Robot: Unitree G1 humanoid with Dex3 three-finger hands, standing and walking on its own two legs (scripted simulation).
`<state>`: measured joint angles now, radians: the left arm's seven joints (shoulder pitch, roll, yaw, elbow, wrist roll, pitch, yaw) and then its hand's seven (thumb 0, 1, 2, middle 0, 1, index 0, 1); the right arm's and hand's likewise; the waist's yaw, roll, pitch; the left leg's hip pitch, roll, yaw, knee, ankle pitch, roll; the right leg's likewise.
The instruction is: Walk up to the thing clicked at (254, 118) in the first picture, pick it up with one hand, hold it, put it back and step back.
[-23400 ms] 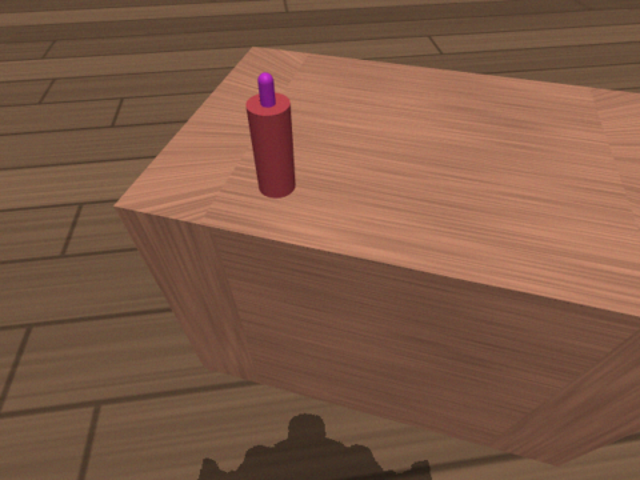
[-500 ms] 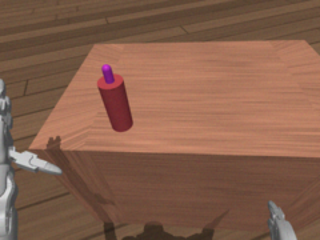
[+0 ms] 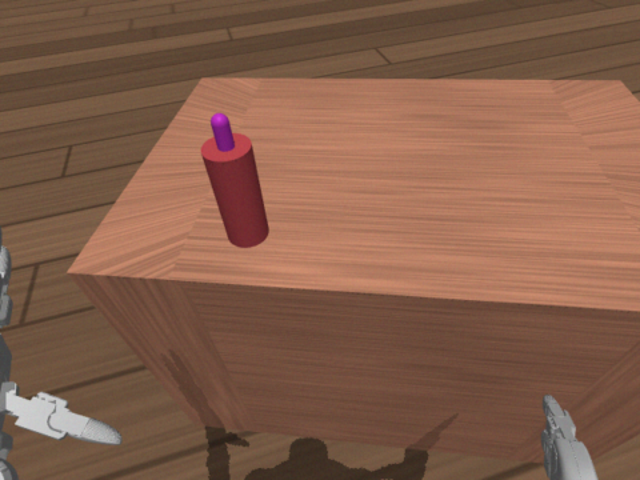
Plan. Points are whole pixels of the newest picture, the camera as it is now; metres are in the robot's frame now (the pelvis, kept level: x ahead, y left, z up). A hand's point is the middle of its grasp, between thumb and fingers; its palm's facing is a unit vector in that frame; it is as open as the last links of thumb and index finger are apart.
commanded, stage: home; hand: left
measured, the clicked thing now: (235, 181) +0.50 +0.17 +0.11
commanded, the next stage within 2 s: none
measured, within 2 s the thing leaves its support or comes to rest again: neither
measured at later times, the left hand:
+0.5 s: hand (108, 376) +0.20 +0.26 +0.08, palm faces +0.28 -0.90 -0.33, open 17.3 cm
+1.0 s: hand (201, 440) +0.19 +0.19 -0.09, palm faces +0.11 -0.97 -0.23, open 17.5 cm
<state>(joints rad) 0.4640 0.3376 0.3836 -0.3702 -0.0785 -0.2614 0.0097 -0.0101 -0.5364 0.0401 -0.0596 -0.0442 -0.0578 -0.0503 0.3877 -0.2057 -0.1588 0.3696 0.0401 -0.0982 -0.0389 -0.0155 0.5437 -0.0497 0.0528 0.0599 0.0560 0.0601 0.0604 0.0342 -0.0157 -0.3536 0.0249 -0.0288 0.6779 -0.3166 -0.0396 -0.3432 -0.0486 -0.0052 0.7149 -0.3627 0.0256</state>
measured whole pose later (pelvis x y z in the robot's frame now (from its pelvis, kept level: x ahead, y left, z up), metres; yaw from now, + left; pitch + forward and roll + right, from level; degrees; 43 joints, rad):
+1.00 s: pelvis +0.02 +0.01 +0.00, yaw -1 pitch +3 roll -1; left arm 0.33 0.18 0.03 0.40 -0.01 -0.11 0.08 -0.01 -0.55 0.05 -0.06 -0.04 -0.06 -0.05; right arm 0.24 -0.20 0.00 0.63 0.00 -0.10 -0.07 0.01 -0.86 -0.87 0.20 0.30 0.20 0.30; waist 0.00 0.00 0.01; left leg -0.41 0.04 -0.02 0.71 -0.36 -0.03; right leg -0.37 -0.04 0.00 0.69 -0.37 0.04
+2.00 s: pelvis -0.01 +0.02 +0.02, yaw -1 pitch -3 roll +0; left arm 0.20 0.37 -0.03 1.08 0.02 -0.01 0.00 0.00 -0.53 0.05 -0.06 -0.05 -0.06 -0.05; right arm 0.19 -0.34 0.00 1.08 -0.02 0.01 0.02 0.00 -0.90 -0.90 0.20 0.31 0.20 0.31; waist 0.01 0.00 0.02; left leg -0.20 0.02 -0.01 0.44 -0.19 -0.02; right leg -0.19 -0.05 0.01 0.45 -0.21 0.04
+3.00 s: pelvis +0.02 +0.01 +0.03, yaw -1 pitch -2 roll +0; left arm 0.12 0.36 0.00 1.14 0.01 -0.01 0.00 0.00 -0.58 0.03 -0.06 -0.04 -0.06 -0.04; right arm 0.12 -0.36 0.00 1.13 -0.01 0.00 0.01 0.00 -0.90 -0.90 0.20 0.31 0.20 0.31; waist 0.00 0.01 0.05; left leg -0.13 0.03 -0.01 0.34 -0.18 -0.03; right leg -0.11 -0.04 0.00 0.34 -0.20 0.03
